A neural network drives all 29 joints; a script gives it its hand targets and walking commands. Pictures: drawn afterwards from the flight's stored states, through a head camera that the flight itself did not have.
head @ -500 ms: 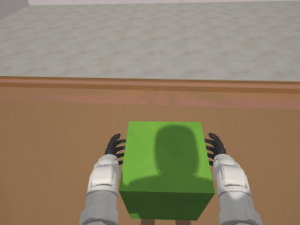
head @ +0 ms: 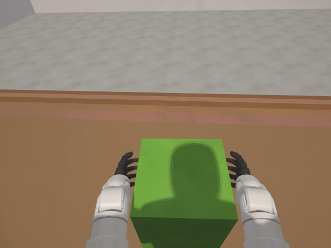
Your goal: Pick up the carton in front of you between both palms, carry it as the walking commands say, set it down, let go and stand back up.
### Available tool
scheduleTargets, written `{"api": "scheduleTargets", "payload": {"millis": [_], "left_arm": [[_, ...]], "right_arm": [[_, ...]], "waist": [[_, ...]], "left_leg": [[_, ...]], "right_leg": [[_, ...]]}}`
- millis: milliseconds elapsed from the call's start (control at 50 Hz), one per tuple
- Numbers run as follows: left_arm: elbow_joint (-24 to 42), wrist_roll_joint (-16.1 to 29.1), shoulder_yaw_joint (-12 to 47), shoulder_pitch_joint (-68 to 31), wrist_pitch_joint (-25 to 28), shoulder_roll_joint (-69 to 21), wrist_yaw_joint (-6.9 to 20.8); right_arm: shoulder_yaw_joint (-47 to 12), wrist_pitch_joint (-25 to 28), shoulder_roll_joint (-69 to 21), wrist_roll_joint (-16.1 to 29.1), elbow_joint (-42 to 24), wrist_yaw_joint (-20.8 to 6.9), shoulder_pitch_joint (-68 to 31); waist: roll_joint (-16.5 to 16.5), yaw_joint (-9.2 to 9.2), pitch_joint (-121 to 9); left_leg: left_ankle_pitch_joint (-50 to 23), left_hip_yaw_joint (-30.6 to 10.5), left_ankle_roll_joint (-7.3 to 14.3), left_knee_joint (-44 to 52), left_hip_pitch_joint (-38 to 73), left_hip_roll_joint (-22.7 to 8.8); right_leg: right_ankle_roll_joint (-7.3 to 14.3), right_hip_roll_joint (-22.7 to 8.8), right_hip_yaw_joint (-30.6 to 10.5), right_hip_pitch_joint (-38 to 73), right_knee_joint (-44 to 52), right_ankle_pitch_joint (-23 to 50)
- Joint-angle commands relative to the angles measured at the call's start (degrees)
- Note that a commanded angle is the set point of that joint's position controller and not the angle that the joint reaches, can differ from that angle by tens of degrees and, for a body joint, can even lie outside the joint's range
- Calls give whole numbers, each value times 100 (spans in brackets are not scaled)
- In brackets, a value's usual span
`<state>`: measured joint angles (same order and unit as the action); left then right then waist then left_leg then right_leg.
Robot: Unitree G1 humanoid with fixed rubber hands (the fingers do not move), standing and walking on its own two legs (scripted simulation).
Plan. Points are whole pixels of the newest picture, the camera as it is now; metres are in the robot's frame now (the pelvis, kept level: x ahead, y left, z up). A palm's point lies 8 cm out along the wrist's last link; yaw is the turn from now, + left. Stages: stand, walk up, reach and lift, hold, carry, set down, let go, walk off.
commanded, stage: reach and lift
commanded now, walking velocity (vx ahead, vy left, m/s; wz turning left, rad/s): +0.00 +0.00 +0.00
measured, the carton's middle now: (180, 196) +0.28 +0.00 -0.04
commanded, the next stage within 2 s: hold in 0.10 s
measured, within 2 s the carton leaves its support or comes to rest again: neither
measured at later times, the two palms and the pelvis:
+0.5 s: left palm (119, 180) +0.27 +0.15 +0.05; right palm (245, 181) +0.28 -0.15 +0.05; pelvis -0.01 +0.00 +0.00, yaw +0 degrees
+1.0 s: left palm (120, 176) +0.28 +0.15 +0.05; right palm (244, 176) +0.29 -0.15 +0.05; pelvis +0.00 +0.00 +0.00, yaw +0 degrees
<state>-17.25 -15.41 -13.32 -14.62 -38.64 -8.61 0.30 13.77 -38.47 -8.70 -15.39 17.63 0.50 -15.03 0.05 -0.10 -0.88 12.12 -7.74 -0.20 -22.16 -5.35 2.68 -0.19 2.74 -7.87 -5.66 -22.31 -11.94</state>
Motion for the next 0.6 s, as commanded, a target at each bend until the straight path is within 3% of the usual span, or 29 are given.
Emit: {"api": "scheduleTargets", "payload": {"millis": [0, 180, 300, 580], "left_arm": [[221, 1393, 3078, -2688, 125, -5376, 1325], [849, 1645, 3484, -2635, -147, -5343, 1283], [472, 1385, 3040, -2652, -346, -5107, 1296], [284, 1408, 3062, -3308, -264, -5316, 1357]], "right_arm": [[-3123, 100, -5418, 1417, -181, -1403, -2629], [-3500, -170, -5362, 1641, -804, -1357, -2572], [-3095, -379, -5155, 1406, -449, -1384, -2594], [-3091, -288, -5316, 1413, -248, -1445, -3240]], "waist": [[4, -4, -1344], [2, 28, -1545], [-6, 0, -723], [6, 2, -1000]], "left_leg": [[-1368, 292, -75, 245, 363, 246], [-1703, 243, -95, 326, 616, 242], [-668, 320, -41, 487, 293, 213], [-372, 357, -20, 387, 276, 191]], "right_leg": [[-101, 243, 306, 380, 246, 1365], [-131, 248, 288, 618, 330, 1668], [-70, 208, 334, 364, 493, 671], [-44, 189, 369, 303, 380, 352]]}}
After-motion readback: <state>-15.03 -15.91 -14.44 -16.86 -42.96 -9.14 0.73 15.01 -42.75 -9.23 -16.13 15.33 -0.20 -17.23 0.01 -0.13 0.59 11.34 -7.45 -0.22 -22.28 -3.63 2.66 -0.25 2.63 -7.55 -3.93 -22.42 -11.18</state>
